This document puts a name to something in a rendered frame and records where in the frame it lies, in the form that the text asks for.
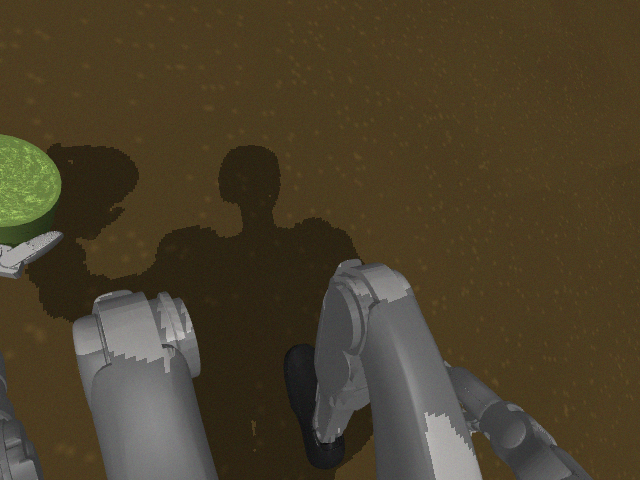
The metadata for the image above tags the right robot foot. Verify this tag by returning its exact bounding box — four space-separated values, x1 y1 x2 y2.
284 344 345 470

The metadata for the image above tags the left robot hand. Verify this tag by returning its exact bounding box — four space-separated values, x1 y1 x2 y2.
0 231 64 279

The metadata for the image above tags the right robot arm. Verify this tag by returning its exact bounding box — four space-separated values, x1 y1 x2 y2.
479 401 593 480

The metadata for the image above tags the left robot arm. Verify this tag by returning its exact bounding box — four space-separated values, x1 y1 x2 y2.
0 351 44 480

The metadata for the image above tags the cup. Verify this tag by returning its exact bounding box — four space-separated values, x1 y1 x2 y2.
0 134 62 248

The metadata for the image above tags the right robot hand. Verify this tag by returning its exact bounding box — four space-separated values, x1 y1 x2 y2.
443 360 503 436

